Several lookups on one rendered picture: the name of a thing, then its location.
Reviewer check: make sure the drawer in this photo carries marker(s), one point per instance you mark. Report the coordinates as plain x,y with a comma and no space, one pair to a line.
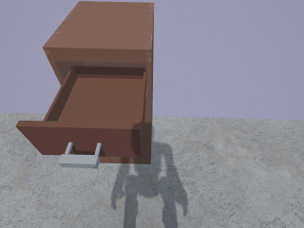
95,104

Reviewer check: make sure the cabinet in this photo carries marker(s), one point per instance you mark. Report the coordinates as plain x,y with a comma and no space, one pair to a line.
108,34

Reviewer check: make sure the handle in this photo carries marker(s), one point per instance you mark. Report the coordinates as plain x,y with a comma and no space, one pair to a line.
68,160

